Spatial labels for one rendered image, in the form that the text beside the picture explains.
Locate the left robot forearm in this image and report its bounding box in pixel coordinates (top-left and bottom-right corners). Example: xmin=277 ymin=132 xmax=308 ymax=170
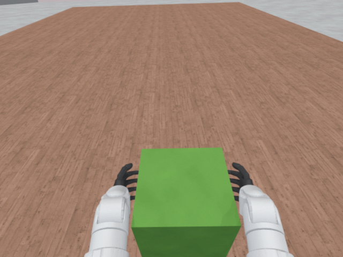
xmin=84 ymin=185 xmax=130 ymax=257

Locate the right robot forearm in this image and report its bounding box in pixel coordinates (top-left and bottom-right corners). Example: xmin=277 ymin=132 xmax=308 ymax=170
xmin=239 ymin=185 xmax=294 ymax=257

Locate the carton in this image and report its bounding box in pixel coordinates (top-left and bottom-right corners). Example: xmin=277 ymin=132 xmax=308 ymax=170
xmin=131 ymin=147 xmax=241 ymax=257

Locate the right robot hand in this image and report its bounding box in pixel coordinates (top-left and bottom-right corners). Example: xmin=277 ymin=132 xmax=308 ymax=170
xmin=228 ymin=162 xmax=253 ymax=202

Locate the left robot hand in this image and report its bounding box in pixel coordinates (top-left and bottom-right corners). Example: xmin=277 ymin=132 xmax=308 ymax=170
xmin=114 ymin=163 xmax=139 ymax=200

